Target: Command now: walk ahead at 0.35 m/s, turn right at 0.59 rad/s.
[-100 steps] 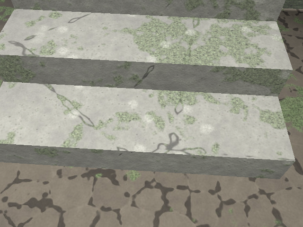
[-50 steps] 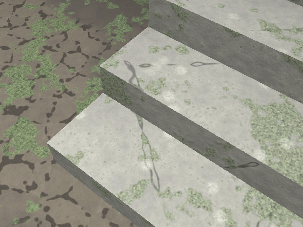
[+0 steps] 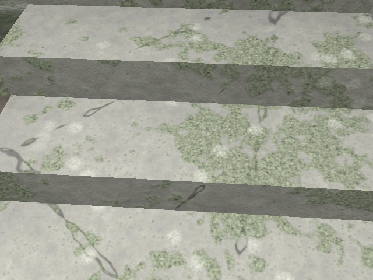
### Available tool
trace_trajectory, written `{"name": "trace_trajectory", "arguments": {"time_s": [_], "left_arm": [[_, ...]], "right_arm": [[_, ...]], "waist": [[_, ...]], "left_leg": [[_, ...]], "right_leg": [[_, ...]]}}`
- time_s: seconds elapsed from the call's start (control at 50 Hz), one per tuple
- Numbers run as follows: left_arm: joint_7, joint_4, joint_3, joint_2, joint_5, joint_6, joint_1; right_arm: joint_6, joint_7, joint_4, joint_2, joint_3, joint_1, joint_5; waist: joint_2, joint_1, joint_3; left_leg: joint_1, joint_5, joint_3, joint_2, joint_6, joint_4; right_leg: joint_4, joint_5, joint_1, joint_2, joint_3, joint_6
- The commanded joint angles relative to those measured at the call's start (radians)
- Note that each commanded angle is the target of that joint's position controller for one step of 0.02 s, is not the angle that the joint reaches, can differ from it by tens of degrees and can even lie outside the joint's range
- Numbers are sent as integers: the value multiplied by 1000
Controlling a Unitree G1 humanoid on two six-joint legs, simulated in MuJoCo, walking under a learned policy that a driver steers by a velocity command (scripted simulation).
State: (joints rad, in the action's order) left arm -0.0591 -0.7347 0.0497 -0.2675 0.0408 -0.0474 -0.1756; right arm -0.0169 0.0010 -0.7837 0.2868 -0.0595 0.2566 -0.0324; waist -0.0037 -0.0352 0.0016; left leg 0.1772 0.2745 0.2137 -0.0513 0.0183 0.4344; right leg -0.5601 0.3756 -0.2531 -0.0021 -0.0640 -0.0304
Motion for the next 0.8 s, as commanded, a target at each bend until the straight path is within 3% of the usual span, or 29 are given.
{"name": "trace_trajectory", "arguments": {"time_s": [0.02, 0.04, 0.06, 0.08, 0.1, 0.12, 0.14, 0.16, 0.2, 0.24, 0.26, 0.32, 0.36, 0.4, 0.42, 0.44, 0.46, 0.48, 0.5, 0.52, 0.54, 0.58, 0.62, 0.64, 0.66, 0.72, 0.74, 0.76, 0.8], "left_arm": [[15, 3, 33, -118, 18, 53, -139], [27, 9, 62, -242, 11, 61, -212], [38, -8, 75, -271, -4, 61, -239], [43, 0, 62, -220, -12, 59, -184], [43, 12, 47, -174, -20, 60, -126], [48, 32, 40, -151, -19, 65, -78], [52, 38, 32, -129, -15, 75, -64], [54, 39, 29, -128, -18, 83, -68], [54, 34, 36, -145, -24, 93, -87], [61, 26, 38, -150, -24, 90, -121], [66, 23, 40, -154, -18, 86, -131], [79, 32, 37, -141, -13, 76, -126], [80, 48, 33, -136, -13, 83, -66], [78, 42, 30, -118, -28, 101, -38], [73, 51, 30, -115, -51, 104, 10], [64, 87, 19, -73, -57, 117, 82], [61, 112, -16, 67, -44, 124, -14], [72, 59, -3, 14, -16, 99, -213], [73, 45, 8, -38, 10, 81, -191], [65, 79, 16, -60, 29, 73, -72], [57, 111, 11, -40, 33, 69, -5], [48, 169, -20, 42, 21, 61, 84], [55, 225, -44, 93, 15, 65, 155], [72, 240, -56, 135, 11, 59, 186], [83, 279, -62, 128, 11, 57, 222], [92, 363, -81, 145, 3, 52, 366], [94, 380, -84, 146, 1, 51, 380], [87, 410, -100, 159, 2, 53, 416], [70, 467, -121, 194, 3, 48, 469]], "right_arm": [[-10, -8, 74, 85, -17, -70, 10], [-14, -1, 156, -1, 14, -148, 0], [-9, -1, 164, 79, -2, -179, -37], [-12, 12, 146, 104, -10, -143, -30], [-22, 23, 128, 113, -11, -115, -13], [-25, 26, 115, 117, -14, -106, -8], [-22, 26, 108, 98, -6, -99, -18], [-18, 23, 100, 80, 0, -74, -28], [-14, 21, 111, 64, 10, -75, -26], [-7, 22, 133, 57, 19, -124, -20], [-1, 20, 131, 27, 30, -107, -19], [-4, 17, 166, 20, 44, -170, -16], [-11, 1, 147, 13, 44, -101, -7], [-17, -36, 119, 53, 20, 47, 3], [-31, -42, 92, 26, 21, 159, 3], [-45, -48, 47, 50, 10, 265, -9], [-51, -42, 44, 123, 2, 236, -17], [-40, -27, 47, 165, -18, 201, -11], [-27, -19, 75, 106, -16, 96, 2], [-24, -13, 85, 35, 4, 26, 5], [-31, -9, 63, 0, 17, 41, 3], [-56, -14, -16, -16, 25, 156, 0], [-72, -14, -75, 3, 21, 227, 0], [-79, -10, -114, 12, 17, 288, -3], [-84, -8, -127, 22, 17, 275, 8], [-96, -5, -177, 9, 30, 271, 9], [-93, -10, -192, 3, 32, 273, 14], [-83, -15, -213, -3, 35, 286, 19], [-63, -48, -266, -24, 41, 358, 30]], "waist": [[-20, 93, -67], [-263, 128, -42], [-175, 140, 45], [-117, 98, 73], [-101, 60, 96], [-103, 40, 89], [-115, 38, 39], [-91, 27, -20], [-48, 19, -63], [-68, 40, -37], [-144, 41, -52], [-94, 42, 18], [-120, -2, -19], [-136, -72, -103], [-116, -147, -121], [-25, -189, -116], [283, -58, -83], [228, 26, -142], [130, 43, -63], [77, 44, 47], [77, 37, 97], [75, 14, 122], [14, 13, 85], [62, -6, 49], [57, 17, 61], [82, 13, 113], [72, 18, 110], [48, 16, 100], [91, -11, 76]], "left_leg": [[161, 14, -64, -123, 61, 144], [485, 267, -12, 19, -23, 396], [590, 293, -176, 37, -25, 523], [589, 198, -224, -5, -23, 574], [559, 107, -234, -18, -23, 563], [546, 47, -220, -15, -31, 572], [534, 16, -185, 2, -42, 671], [503, 2, -182, 4, -53, 741], [466, -4, -171, 9, -69, 765], [483, 4, -158, 14, -73, 705], [455, 43, -132, 32, -64, 757], [425, 64, -147, 29, -39, 563], [212, 50, -141, 65, 5, 401], [76, -53, -147, 69, 43, 215], [-58, -252, -120, 71, 49, -21], [-219, -349, -189, 8, 58, -120], [-339, -840, -532, -274, 108, -90], [-264, -620, -726, -360, 226, -120], [-152, -80, -725, -338, 282, -197], [-64, 288, -667, -286, 280, -256], [-21, 364, -606, -248, 262, -274], [-9, 292, -501, -212, 231, -262], [-44, 209, -436, -203, 203, -233], [-83, 198, -445, -225, 228, -249], [-86, 262, -427, -231, 209, -277], [-60, 223, -372, -220, 190, -348], [-84, 179, -353, -222, 182, -362], [-78, 181, -307, -177, 165, -393], [-130, -25, -310, -158, 191, -447]], "right_leg": [[256, -28, 282, -23, 99, -68], [364, 104, 390, -291, 559, -172], [386, 57, 321, -358, 657, -258], [385, 64, 287, -311, 571, -257], [401, 38, 236, -248, 495, -227], [399, -83, 240, -199, 439, -204], [347, -395, 271, -183, 396, -206], [289, -663, 274, -171, 339, -213], [233, -873, 240, -150, 282, -215], [234, -828, 225, -137, 298, -216], [225, -764, 207, -130, 303, -230], [232, -649, 148, -135, 346, -229], [168, -939, 103, -141, 328, -193], [-14, -1286, 190, -123, 332, -160], [-158, -1223, 157, -76, 300, -133], [-379, -928, -4, 4, 291, -90], [-672, 35, -291, 175, 209, -32], [-873, 92, -352, 163, 251, -28], [-1009, 52, -426, 118, 211, -18], [-1131, 40, -542, 83, 160, -18], [-1228, 43, -647, 76, 150, -20], [-1399, 34, -831, 69, 156, -35], [-1458, 28, -968, 58, 165, -44], [-1660, 78, -1050, 76, 126, -54], [-1638, 104, -1102, 44, 149, -59], [-1632, 150, -1216, 4, 82, -53], [-1597, 154, -1237, -29, 61, -54], [-1438, 149, -1202, -71, -8, -45], [-1304, 146, -1152, -109, -42, -48]]}}
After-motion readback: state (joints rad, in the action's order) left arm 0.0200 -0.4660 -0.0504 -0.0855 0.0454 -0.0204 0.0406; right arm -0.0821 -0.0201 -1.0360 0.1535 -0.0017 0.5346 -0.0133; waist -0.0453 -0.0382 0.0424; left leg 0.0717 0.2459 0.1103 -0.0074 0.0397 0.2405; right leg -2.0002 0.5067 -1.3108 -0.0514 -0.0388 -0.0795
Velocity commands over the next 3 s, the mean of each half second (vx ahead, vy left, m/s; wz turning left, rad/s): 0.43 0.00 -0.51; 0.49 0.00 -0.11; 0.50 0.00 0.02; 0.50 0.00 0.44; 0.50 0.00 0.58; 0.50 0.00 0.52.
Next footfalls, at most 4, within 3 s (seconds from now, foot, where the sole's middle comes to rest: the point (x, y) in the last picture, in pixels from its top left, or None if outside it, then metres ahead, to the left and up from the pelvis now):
0.02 right None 0.02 -0.09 -0.78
0.44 left None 0.21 0.06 -0.78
0.92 right None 0.42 -0.23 -0.60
1.52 left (244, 151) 0.78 -0.18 -0.42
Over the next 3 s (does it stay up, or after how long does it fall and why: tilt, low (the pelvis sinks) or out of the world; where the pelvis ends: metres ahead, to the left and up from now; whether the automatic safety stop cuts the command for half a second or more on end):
stays up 1.41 -0.19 0.64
